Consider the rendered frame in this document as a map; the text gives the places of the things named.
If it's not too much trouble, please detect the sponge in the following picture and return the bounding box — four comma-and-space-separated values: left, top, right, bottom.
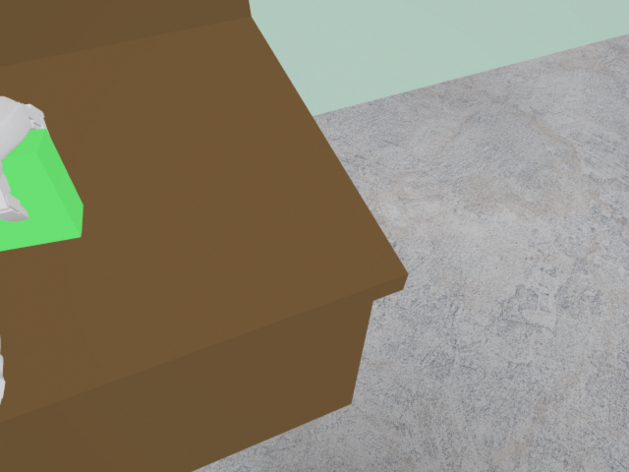
0, 129, 84, 252

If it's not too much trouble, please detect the table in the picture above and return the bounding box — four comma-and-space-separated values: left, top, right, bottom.
0, 0, 409, 472

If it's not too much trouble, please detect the robot left hand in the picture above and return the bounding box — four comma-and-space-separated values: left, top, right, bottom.
0, 96, 50, 221

